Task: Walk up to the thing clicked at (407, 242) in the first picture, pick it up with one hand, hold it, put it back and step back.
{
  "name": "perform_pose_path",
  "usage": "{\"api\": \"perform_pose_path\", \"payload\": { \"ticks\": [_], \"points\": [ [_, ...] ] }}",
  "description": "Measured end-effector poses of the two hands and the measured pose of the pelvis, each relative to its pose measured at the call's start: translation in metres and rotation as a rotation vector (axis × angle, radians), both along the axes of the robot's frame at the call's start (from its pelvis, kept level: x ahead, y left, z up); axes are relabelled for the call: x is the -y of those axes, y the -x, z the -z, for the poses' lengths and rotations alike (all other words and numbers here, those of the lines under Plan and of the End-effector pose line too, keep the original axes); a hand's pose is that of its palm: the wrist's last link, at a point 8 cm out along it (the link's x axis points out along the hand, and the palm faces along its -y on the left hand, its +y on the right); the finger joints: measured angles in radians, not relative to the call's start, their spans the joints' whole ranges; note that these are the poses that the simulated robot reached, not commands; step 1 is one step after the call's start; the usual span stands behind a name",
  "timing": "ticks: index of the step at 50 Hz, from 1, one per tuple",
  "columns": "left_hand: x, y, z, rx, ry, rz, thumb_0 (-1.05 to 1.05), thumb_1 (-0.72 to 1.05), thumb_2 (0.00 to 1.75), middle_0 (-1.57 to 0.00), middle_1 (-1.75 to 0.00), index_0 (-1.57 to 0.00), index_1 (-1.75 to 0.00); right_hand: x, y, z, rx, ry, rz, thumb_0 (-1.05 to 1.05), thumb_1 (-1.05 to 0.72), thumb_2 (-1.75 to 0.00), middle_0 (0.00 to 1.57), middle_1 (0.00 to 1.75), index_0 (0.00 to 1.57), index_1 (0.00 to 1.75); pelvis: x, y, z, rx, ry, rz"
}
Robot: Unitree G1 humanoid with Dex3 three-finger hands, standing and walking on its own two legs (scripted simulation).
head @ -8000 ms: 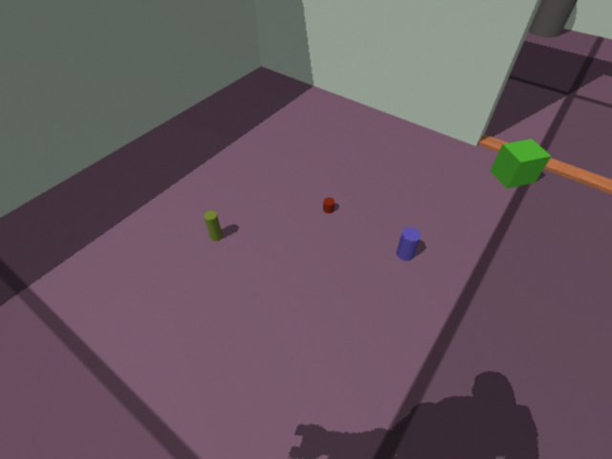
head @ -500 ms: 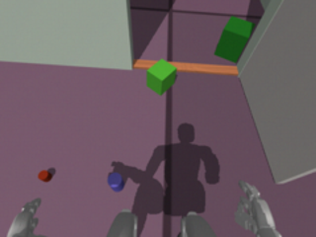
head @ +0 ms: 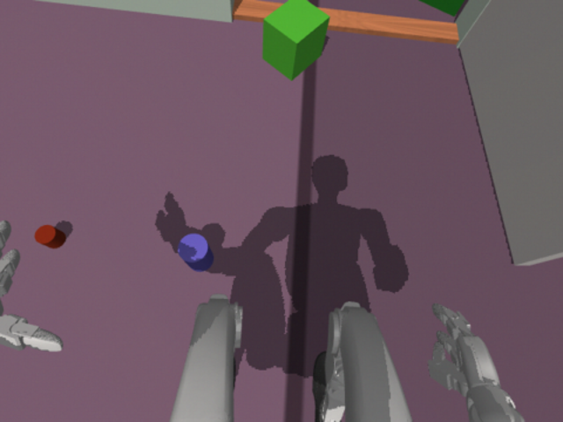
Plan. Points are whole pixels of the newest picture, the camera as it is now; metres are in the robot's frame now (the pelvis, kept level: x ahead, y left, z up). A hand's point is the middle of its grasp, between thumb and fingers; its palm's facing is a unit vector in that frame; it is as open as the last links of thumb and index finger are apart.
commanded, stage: go down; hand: left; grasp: from the side
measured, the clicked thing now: (197, 253) +0.42 +0.23 -0.48
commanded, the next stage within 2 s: approach in 1.62 s
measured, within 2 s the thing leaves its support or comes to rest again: neither
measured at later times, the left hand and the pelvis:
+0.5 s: hand (34, 266) +0.31 +0.39 -0.12, palm faces +0.24 -0.95 -0.20, open 17.0 cm; pelvis -0.02 +0.00 -0.09, yaw -2 degrees
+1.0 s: hand (33, 261) +0.32 +0.41 -0.14, palm faces +0.24 -0.96 -0.15, open 17.1 cm; pelvis -0.04 +0.00 -0.14, yaw -3 degrees
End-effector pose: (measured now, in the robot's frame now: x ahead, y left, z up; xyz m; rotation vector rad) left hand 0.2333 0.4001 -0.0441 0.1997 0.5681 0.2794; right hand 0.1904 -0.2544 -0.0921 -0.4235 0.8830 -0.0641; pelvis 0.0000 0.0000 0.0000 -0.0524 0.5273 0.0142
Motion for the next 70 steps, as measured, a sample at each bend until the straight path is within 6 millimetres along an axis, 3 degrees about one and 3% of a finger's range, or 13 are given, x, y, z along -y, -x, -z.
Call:
{"api": "perform_pose_path", "payload": {
  "ticks": [10,18,34,46,70],
  "points": [
    [-0.024,-0.013,0.021,0.091,0.000,-0.013,-0.01,-0.49,0.11,-0.06,-0.15,-0.07,-0.13,0.005,0.027,0.045,-0.086,0.012,0.001,0.01,-0.89,-0.90,0.21,0.30,0.21,0.30,0.001,0.012,0.036,-0.038,0.010,0.004],
    [-0.032,-0.030,0.042,0.174,0.011,0.013,-0.01,-0.47,0.10,-0.06,-0.14,-0.06,-0.12,0.016,0.043,0.077,-0.126,0.048,-0.005,0.01,-0.89,-0.90,0.21,0.30,0.21,0.30,0.002,0.021,0.068,-0.045,0.016,0.010],
    [-0.049,-0.043,0.070,0.281,0.024,0.016,-0.01,-0.45,0.09,-0.05,-0.11,-0.06,-0.10,0.024,0.055,0.121,-0.160,0.080,-0.030,0.01,-0.90,-0.90,0.21,0.30,0.21,0.30,0.004,0.029,0.114,-0.043,0.025,0.023],
    [-0.057,-0.049,0.083,0.328,0.033,0.033,-0.01,-0.46,0.09,-0.04,-0.10,-0.05,-0.09,0.018,0.061,0.138,-0.145,0.089,-0.049,0.01,-0.91,-0.91,0.21,0.30,0.21,0.30,0.000,0.036,0.138,-0.022,0.038,0.028],
    [-0.064,-0.057,0.101,0.377,0.038,0.031,-0.01,-0.48,0.10,-0.04,-0.09,-0.04,-0.09,0.019,0.083,0.158,-0.199,0.094,-0.042,0.01,-0.91,-0.91,0.21,0.30,0.21,0.30,-0.004,0.040,0.160,-0.011,0.046,0.030]
  ]
}}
